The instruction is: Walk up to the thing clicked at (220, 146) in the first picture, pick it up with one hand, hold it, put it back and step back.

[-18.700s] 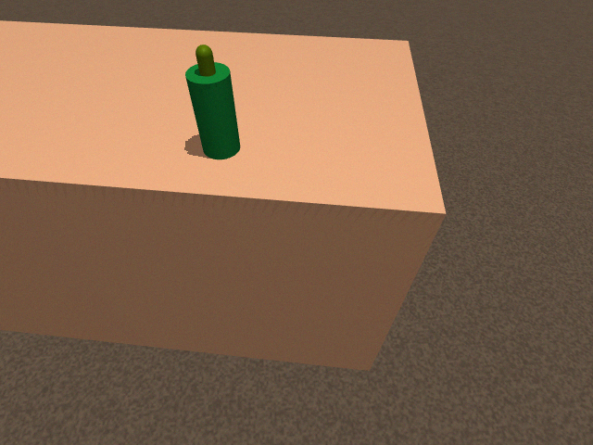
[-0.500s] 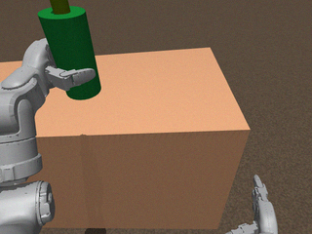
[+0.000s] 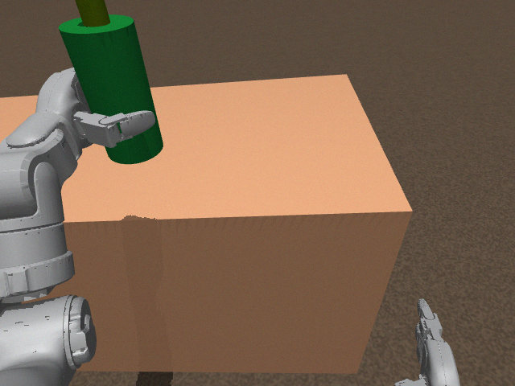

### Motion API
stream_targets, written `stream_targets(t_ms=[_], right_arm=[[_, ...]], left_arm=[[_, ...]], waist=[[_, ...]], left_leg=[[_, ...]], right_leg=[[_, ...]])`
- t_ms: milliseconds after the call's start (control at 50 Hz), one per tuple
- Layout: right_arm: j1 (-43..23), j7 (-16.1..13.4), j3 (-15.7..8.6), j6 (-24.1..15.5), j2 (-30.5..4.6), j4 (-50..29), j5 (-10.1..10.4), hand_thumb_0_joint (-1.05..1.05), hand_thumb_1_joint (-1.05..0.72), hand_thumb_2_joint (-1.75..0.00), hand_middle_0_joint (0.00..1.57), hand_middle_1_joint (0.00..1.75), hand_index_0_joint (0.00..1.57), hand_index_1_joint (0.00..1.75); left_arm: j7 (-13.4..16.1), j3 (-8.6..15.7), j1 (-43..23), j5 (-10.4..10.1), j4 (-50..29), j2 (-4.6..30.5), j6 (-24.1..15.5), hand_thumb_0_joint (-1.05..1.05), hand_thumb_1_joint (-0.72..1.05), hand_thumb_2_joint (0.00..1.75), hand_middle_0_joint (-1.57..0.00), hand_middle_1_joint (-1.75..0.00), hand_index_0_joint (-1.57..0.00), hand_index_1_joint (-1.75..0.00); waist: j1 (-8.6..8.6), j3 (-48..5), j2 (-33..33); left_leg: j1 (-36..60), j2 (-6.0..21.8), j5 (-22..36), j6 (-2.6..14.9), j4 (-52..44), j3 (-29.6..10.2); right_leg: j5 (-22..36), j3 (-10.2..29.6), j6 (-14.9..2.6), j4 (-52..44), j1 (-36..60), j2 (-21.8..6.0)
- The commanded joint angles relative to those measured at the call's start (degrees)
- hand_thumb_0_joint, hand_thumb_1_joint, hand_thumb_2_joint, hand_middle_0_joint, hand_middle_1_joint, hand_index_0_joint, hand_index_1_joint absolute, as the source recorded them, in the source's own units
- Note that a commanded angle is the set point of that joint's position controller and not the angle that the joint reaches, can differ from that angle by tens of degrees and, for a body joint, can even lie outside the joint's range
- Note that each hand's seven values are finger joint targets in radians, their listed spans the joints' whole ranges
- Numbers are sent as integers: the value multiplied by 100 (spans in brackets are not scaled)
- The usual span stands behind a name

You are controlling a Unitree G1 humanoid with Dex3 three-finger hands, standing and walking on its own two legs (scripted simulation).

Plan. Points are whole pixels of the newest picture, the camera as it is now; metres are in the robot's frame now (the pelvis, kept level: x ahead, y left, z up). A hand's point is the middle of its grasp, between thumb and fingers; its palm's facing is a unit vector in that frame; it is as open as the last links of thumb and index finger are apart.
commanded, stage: crouch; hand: left
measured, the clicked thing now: (113, 76) +0.35 +0.16 +0.35
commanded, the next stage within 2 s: lower in 1.52 s
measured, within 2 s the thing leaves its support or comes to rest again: neither
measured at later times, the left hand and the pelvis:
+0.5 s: hand (169, 128) +0.44 +0.14 +0.23, palm faces +0.06 -1.00 +0.00, open 10.3 cm; pelvis +0.00 +0.00 +0.00, yaw -2 degrees
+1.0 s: hand (174, 131) +0.47 +0.15 +0.21, palm faces +0.06 -1.00 +0.00, open 10.3 cm; pelvis +0.01 +0.00 +0.00, yaw -2 degrees
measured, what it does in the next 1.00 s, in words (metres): stands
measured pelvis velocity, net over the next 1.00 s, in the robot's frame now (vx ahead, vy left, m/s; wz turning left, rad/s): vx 0.01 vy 0.00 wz -0.03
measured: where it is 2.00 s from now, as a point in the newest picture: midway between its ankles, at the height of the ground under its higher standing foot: outside the picture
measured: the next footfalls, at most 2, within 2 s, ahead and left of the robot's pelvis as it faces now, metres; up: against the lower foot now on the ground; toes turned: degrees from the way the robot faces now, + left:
none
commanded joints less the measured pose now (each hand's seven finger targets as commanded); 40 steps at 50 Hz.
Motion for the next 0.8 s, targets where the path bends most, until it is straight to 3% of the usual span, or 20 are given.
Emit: stream_targets(t_ms=[0,20,60,180,260,280,340,360,400,420,440,460,480,500,600,640,660,680,740,780], right_arm=[[-1154,-87,-109,-467,-551,-872,-58,0,59,-5,5,5,5,5],[-1100,-118,-104,-482,-597,-951,-59,0,59,-5,5,5,5,5],[-1036,-144,-59,-495,-569,-848,-73,0,59,-5,5,5,5,5],[-724,-149,38,-539,-482,-1001,-106,0,60,-4,5,5,5,5],[-609,-107,45,-545,-479,-1188,-127,0,58,-5,5,5,5,5],[-680,-102,21,-561,-483,-1257,-120,0,59,-5,5,5,5,5],[-804,-114,-22,-558,-533,-1446,-177,0,57,-5,5,5,5,5],[-853,-111,98,-563,-460,-1365,-191,0,57,-5,5,5,5,5],[-1085,-107,104,-558,-441,-1278,-216,0,57,-5,5,5,5,5],[-1247,-128,-5,-572,-526,-1266,-213,0,57,-5,5,5,5,5],[-1260,-146,-60,-585,-633,-1282,-239,0,56,-5,5,5,5,5],[-1243,-143,14,-573,-560,-1237,-236,0,56,-5,5,5,5,5],[-1151,-155,-53,-538,-627,-1261,-253,0,56,-5,5,5,5,5],[-1053,-137,28,-510,-548,-1155,-266,0,57,-5,5,5,5,5],[-741,-136,-40,-428,-618,-1182,-263,0,57,-5,5,5,5,5],[-617,-94,10,-386,-539,-1051,-262,0,58,-5,5,5,5,5],[-632,-72,78,-382,-442,-976,-256,0,58,-5,5,5,5,5],[-561,-59,-4,-372,-493,-986,-260,0,58,-5,5,5,5,5],[-299,35,-77,-364,-649,-1170,-273,0,59,-4,5,5,5,5],[-378,102,-81,-355,-661,-1471,-257,0,59,-4,5,5,5,5]], left_arm=[[-27,373,-4522,-181,-1331,1368,-938,0,18,130,-122,-138,-123,-139],[-25,383,-4476,-189,-924,1383,-956,0,20,130,-121,-137,-122,-138],[-40,249,-4550,-204,-453,1226,-1054,0,19,129,-120,-136,-121,-137],[147,365,-5011,-127,315,1376,-1758,0,13,124,-117,-132,-119,-133],[314,477,-5192,7,406,1639,-2334,0,11,121,-117,-130,-119,-131],[336,506,-5363,44,137,1748,-2493,0,12,123,-117,-131,-119,-132],[381,674,-5445,101,91,1938,-2874,0,10,123,-118,-133,-119,-134],[387,671,-5323,127,295,1921,-2961,0,10,125,-118,-133,-119,-134],[383,703,-5390,155,320,1988,-3218,0,12,126,-118,-134,-119,-136],[388,732,-5499,180,111,2121,-3331,0,14,126,-117,-134,-119,-135],[398,787,-5429,179,401,2138,-3387,0,14,125,-118,-134,-120,-135],[399,790,-5588,192,80,2198,-3464,0,15,125,-117,-133,-119,-134],[394,734,-5378,209,589,2049,-3470,0,15,126,-116,-132,-117,-134],[384,646,-5417,243,487,1932,-3520,0,16,126,-113,-131,-114,-132],[291,513,-5418,256,925,1769,-3679,0,13,123,-112,-129,-113,-130],[234,358,-5251,302,1424,1543,-3683,0,10,123,-110,-128,-112,-129],[214,258,-5339,321,1304,1423,-3695,0,11,123,-109,-127,-110,-128],[190,212,-5188,347,1650,1312,-3686,0,10,123,-110,-127,-111,-129],[114,180,-5084,353,2029,1268,-3759,0,11,123,-113,-128,-114,-129],[96,210,-5104,378,2150,1313,-3842,0,12,122,-113,-128,-114,-129]], waist=[[-198,-1507,-96],[-326,-1363,-342],[-403,-1260,-464],[-402,-1461,-325],[-354,-1775,64],[-305,-2087,248],[-289,-2539,245],[-244,-2367,126],[-156,-2369,15],[-94,-2665,200],[-192,-2643,66],[-139,-2896,237],[-330,-2638,-57],[-274,-2675,-32],[-450,-2574,-229],[-514,-2090,-266],[-462,-2058,34],[-547,-1898,-91],[-672,-1778,-164],[-656,-1765,-143]], left_leg=[[1117,-181,-58,215,-698,263],[1102,-193,-169,240,-695,261],[1064,-205,-388,244,-724,246],[1058,-206,-354,229,-603,242],[1088,-172,-143,189,-544,222],[1208,-192,14,182,-494,237],[1321,-150,510,181,-372,235],[1217,-134,538,185,-371,210],[979,-146,538,202,-373,223],[1064,-143,603,194,-358,238],[1117,-113,602,200,-337,235],[1181,-126,759,193,-321,255],[1149,-106,692,217,-317,256],[1150,-99,745,203,-358,246],[1356,-94,936,237,-373,273],[1201,-116,861,254,-414,319],[1235,-124,911,230,-425,344],[1225,-106,838,226,-457,340],[1264,-61,820,238,-511,324],[1254,-59,904,235,-532,319]], right_leg=[[237,-527,-187,-900,-363,306],[186,-531,-146,-958,-440,308],[33,-521,-135,-1005,-551,289],[88,-519,-170,-922,-672,275],[321,-501,-215,-791,-515,294],[453,-462,-217,-787,-414,275],[879,-441,-211,-684,-82,300],[882,-470,-209,-662,-116,329],[865,-433,-206,-646,44,322],[904,-413,-216,-614,144,313],[906,-422,-210,-598,83,336],[1054,-396,-210,-597,192,316],[1032,-409,-190,-620,69,349],[1089,-419,-199,-620,104,365],[1323,-431,-161,-691,38,355],[1309,-410,-151,-744,-165,345],[1349,-404,-183,-740,-258,335],[1275,-423,-189,-763,-394,353],[1279,-434,-193,-809,-425,368],[1350,-437,-196,-814,-351,370]])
